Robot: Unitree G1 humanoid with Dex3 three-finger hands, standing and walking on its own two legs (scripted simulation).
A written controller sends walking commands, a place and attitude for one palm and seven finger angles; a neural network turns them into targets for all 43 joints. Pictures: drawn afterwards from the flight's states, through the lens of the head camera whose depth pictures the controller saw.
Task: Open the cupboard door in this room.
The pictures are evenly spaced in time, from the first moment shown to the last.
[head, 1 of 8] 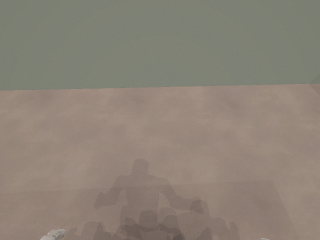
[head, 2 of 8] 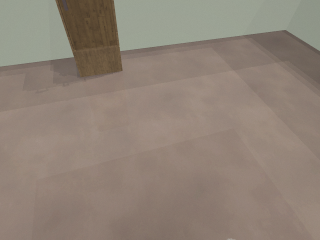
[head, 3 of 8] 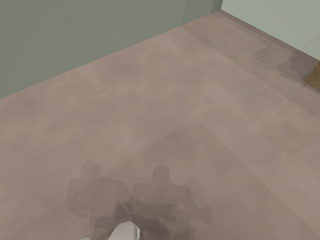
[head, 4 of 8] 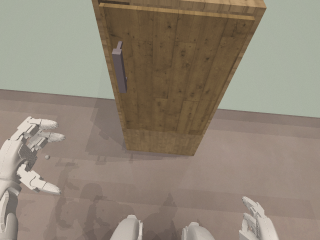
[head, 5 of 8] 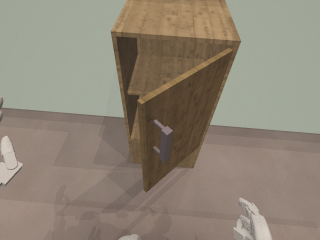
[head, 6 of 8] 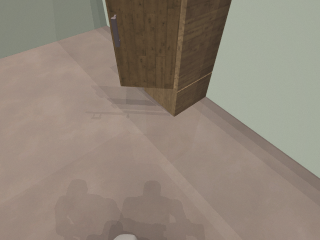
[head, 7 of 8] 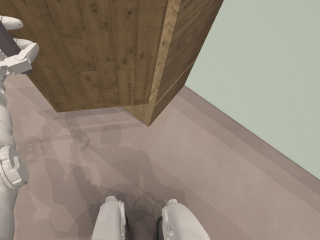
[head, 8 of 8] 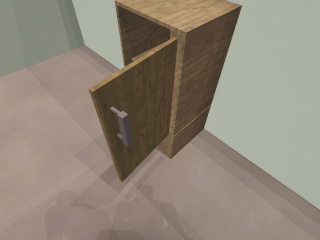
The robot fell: no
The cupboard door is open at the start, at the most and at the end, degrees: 0 96 96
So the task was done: yes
